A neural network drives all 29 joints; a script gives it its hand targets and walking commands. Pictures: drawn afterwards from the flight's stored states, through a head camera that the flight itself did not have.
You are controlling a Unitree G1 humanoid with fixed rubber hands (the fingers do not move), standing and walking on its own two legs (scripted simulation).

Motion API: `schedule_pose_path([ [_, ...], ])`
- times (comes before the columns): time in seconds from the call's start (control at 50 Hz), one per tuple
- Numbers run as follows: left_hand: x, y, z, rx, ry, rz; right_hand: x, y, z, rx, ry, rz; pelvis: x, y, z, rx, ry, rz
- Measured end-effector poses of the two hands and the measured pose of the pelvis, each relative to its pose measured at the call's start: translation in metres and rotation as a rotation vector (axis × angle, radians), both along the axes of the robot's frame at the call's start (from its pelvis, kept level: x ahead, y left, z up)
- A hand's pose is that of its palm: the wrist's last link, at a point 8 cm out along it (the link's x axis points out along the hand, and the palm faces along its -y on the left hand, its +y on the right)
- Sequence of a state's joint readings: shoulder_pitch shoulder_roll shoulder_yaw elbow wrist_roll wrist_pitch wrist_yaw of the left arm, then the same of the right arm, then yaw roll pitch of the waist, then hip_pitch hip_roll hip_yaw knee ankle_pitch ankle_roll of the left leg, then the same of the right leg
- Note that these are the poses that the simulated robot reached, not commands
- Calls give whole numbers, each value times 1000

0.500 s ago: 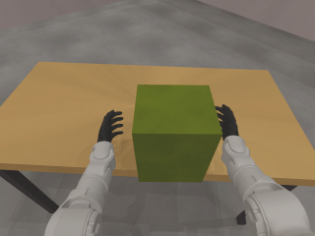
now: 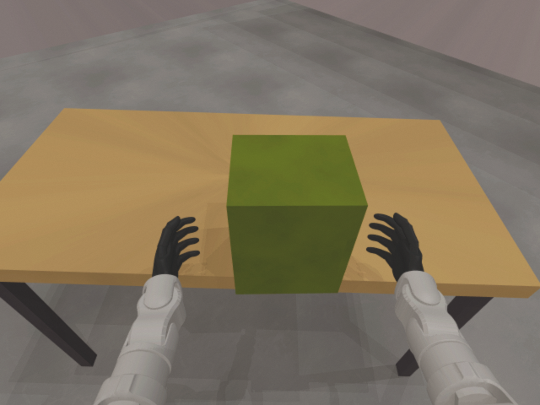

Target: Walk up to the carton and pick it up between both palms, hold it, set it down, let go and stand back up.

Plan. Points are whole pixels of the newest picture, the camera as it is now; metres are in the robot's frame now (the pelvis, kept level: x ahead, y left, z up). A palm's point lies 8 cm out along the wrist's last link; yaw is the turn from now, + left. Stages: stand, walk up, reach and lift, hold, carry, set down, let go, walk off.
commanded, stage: set down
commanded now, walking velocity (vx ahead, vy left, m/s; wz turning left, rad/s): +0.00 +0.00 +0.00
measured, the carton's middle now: (288, 218) +0.44 +0.00 +0.03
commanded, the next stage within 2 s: none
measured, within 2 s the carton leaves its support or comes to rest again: neither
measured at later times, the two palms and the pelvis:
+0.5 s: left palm (156, 306) +0.26 +0.19 +0.03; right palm (432, 306) +0.27 -0.20 +0.04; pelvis +0.02 -0.01 +0.00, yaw +0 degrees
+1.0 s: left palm (139, 332) +0.22 +0.20 +0.03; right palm (441, 342) +0.22 -0.20 +0.04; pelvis +0.02 -0.01 +0.00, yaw +0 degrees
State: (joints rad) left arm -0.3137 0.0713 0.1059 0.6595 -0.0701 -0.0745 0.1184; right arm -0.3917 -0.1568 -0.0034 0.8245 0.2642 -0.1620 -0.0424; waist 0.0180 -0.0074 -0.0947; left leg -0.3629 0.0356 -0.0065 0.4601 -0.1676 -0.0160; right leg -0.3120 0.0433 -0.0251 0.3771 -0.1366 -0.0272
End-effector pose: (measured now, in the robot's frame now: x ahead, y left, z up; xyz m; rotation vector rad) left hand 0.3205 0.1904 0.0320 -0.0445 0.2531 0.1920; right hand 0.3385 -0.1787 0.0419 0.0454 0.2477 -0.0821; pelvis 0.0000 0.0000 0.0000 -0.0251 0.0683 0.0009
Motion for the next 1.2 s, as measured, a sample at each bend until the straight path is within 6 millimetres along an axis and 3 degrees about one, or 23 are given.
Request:
schedule_pose_path([
  [0.26,-28,2,-2,-17,6,16,-24,-7,4,-18,-43,26,5,-4,1,6,7,0],
  [0.46,-56,1,-7,-8,58,27,-59,-21,-1,-12,-26,9,14,-10,2,13,20,1],
  [0.54,-65,3,1,1,36,35,-74,-19,1,-9,-32,16,17,-12,2,16,18,1],
  [0.84,-96,9,1,6,68,39,-112,-19,3,-7,9,2,17,-14,3,20,-18,3],
  [1.0,-99,15,-1,20,90,32,-117,-19,-3,-28,50,6,15,-13,3,20,-24,3],
  [1.12,-103,15,-23,2,191,17,-120,-22,-16,-60,122,-2,17,-12,3,21,-21,5],
  [1.2,-104,18,-27,3,210,18,-119,-21,-19,-67,140,3,18,-11,3,21,-19,5],
])
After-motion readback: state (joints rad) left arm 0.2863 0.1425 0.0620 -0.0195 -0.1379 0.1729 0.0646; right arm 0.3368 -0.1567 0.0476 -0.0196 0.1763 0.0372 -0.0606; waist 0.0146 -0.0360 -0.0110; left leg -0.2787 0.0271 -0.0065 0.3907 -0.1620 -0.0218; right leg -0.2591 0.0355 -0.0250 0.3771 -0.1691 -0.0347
